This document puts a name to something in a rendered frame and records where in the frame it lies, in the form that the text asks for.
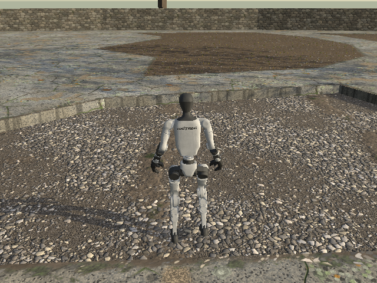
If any left robot hand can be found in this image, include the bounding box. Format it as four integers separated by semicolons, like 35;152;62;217
151;160;164;173

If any robot left forearm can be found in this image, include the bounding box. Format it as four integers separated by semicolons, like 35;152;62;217
153;142;164;163

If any right robot upper arm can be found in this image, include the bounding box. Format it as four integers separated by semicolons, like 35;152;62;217
199;118;215;150

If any right robot hand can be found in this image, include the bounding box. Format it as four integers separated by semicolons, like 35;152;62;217
210;158;223;171

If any robot right forearm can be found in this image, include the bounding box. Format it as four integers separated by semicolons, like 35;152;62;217
210;141;221;162

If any right robot foot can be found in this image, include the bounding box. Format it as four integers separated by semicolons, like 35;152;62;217
199;224;208;236

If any left robot upper arm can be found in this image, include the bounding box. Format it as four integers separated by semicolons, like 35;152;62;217
159;119;175;152

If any left robot thigh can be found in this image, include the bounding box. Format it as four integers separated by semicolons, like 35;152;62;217
168;165;180;207

